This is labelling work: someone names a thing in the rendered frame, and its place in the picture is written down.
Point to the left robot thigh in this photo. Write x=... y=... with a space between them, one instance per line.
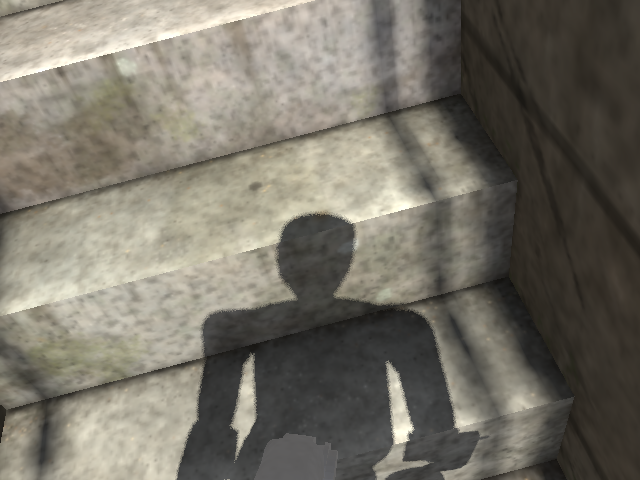
x=298 y=457

